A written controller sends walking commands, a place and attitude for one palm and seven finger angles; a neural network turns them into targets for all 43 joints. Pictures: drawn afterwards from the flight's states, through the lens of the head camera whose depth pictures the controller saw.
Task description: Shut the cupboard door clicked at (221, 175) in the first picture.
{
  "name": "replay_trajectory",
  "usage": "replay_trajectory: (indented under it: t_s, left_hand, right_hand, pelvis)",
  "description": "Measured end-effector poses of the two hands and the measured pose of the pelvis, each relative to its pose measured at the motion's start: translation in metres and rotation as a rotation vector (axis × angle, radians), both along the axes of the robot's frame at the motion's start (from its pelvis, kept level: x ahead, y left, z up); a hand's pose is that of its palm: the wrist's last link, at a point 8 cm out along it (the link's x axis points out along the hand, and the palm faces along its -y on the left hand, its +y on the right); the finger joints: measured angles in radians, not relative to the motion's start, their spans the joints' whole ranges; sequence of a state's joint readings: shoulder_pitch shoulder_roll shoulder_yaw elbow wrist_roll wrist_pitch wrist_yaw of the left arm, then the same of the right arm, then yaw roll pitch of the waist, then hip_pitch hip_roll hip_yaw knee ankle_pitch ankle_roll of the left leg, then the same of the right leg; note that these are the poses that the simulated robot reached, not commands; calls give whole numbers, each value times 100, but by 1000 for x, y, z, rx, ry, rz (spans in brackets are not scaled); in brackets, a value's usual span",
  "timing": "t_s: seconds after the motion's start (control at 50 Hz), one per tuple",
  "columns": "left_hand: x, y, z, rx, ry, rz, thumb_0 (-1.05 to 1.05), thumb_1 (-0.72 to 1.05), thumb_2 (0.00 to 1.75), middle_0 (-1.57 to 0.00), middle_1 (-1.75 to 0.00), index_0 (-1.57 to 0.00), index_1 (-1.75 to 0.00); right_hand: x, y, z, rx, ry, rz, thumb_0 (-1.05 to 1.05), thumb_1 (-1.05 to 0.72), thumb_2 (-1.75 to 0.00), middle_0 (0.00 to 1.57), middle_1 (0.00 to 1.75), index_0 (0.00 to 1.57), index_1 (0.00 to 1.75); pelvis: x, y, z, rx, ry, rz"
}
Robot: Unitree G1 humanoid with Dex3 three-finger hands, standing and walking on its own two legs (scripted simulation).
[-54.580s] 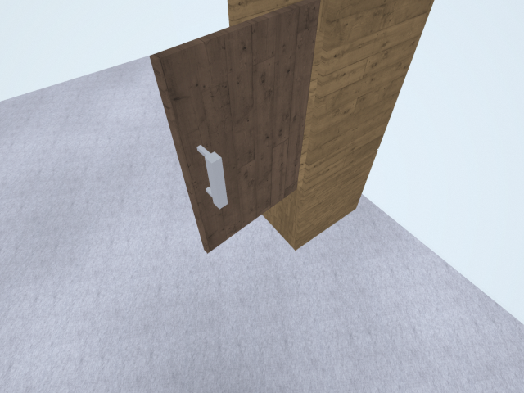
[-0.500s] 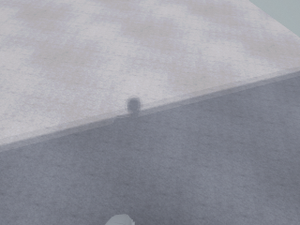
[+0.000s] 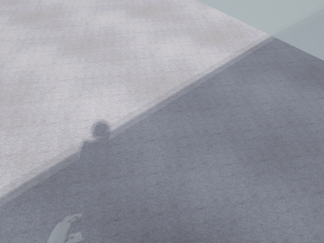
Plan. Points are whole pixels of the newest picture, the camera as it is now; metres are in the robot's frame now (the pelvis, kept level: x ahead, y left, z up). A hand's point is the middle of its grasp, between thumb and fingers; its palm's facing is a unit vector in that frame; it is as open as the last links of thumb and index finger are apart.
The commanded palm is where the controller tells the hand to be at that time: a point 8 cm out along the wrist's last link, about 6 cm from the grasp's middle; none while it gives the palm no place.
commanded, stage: turn to face it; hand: left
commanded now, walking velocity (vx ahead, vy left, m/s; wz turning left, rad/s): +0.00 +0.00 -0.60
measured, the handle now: out of the picture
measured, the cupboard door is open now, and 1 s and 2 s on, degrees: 40 40 40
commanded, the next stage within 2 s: none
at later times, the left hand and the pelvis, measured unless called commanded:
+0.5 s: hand (88, 234) +0.16 +0.22 -0.17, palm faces -0.24 -0.95 -0.17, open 7.4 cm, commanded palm none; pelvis +0.03 +0.04 +0.01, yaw -17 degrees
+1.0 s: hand (128, 205) +0.23 +0.12 -0.14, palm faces -0.56 -0.79 -0.26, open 7.4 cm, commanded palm none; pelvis +0.03 +0.01 +0.01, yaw -35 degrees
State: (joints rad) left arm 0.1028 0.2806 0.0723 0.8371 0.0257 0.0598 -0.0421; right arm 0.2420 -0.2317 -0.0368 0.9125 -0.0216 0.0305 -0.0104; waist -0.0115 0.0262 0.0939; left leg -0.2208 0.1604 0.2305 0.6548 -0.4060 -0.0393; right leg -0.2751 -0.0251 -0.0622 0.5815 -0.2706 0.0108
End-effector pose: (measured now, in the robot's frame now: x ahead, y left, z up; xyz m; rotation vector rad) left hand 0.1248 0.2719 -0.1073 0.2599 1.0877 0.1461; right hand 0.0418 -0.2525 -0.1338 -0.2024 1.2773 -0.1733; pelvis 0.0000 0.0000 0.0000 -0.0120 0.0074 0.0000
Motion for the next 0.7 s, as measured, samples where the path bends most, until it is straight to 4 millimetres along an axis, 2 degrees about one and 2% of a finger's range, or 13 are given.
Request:
replay_trajectory:
  t_s: [0.06,0.2,0.28,0.38,0.48,0.56,0.64,0.7]
  left_hand:
    - [8,-18,1,7,-6,-39,0,91,90,-20,-30,-19,-30]
    - [-5,-38,-5,-36,98,-84,0,91,90,-21,-30,-20,-30]
    - [-6,-35,-16,-70,141,-106,0,91,90,-21,-30,-20,-30]
    - [7,-14,-38,-101,178,-124,0,91,90,-21,-30,-20,-30]
    - [33,1,-34,-91,193,-186,0,91,90,-21,-30,-20,-30]
    - [60,3,-23,-80,172,-242,0,91,90,-20,-30,-20,-30]
    - [88,-8,-15,-62,146,-311,0,91,90,-20,-30,-19,-30]
    - [108,-26,-11,-49,119,-373,0,91,90,-20,-30,-19,-30]
  right_hand:
    - [-5,-15,-7,-9,18,-51,1,-90,-90,20,30,20,30]
    - [11,-21,16,-30,-44,-95,1,-91,-90,20,30,20,29]
    - [21,-14,26,-55,-82,-114,1,-91,-90,20,30,20,29]
    - [28,7,33,-103,-129,-144,1,-90,-90,20,30,20,29]
    - [10,30,45,-110,-112,-189,1,-90,-90,20,30,20,30]
    - [-11,41,48,-97,-78,-252,1,-90,-90,20,30,20,30]
    - [-38,47,42,-75,-46,-334,1,-90,-90,20,30,20,30]
    - [-62,47,34,-55,-18,-401,1,-90,-90,20,30,20,30]
  pelvis:
    - [1,-3,-2,-9,-7,-31]
    - [7,-1,12,12,5,-103]
    - [14,9,11,7,14,-145]
    - [26,31,2,-8,24,-206]
    - [32,41,12,-31,13,-284]
    - [36,46,19,-50,12,-335]
    - [37,45,20,-47,11,-390]
    - [37,41,17,-40,7,-430]
